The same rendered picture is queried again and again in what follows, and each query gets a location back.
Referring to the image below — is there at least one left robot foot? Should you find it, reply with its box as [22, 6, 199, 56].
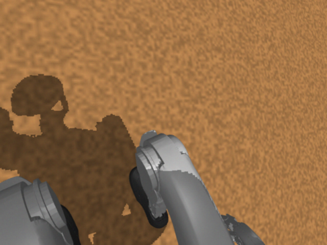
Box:
[61, 205, 81, 245]

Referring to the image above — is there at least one right robot foot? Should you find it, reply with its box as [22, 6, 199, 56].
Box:
[129, 166, 169, 228]

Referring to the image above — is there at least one right robot hand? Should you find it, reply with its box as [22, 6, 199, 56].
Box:
[221, 214, 265, 245]

